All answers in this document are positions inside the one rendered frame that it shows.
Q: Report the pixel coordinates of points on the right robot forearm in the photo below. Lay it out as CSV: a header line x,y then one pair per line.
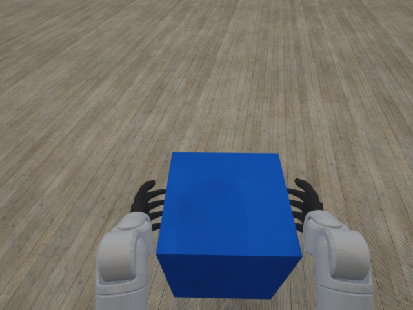
x,y
342,263

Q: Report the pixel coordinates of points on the left robot hand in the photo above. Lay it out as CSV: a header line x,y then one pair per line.
x,y
143,197

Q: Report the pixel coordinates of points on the left robot forearm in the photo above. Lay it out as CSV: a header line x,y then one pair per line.
x,y
121,264

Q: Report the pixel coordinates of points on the right robot hand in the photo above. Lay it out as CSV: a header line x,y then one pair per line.
x,y
310,201

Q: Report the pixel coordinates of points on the carton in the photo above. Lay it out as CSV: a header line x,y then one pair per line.
x,y
227,228

